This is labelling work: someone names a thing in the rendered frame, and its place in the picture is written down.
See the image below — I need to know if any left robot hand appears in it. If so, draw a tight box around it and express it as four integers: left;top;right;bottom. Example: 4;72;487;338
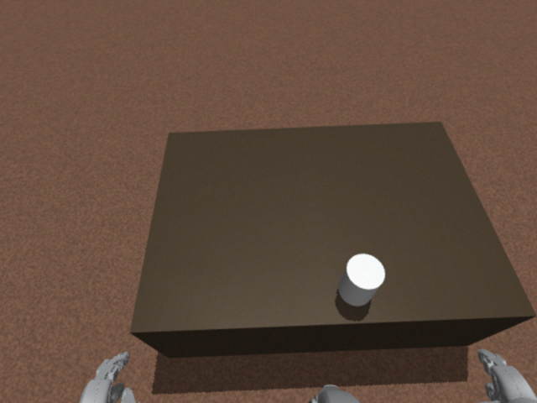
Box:
79;352;140;403

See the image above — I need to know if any right robot hand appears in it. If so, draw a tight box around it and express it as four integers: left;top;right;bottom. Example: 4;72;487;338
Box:
478;349;537;403

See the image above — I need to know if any can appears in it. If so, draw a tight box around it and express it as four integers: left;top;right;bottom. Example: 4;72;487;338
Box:
338;254;385;306

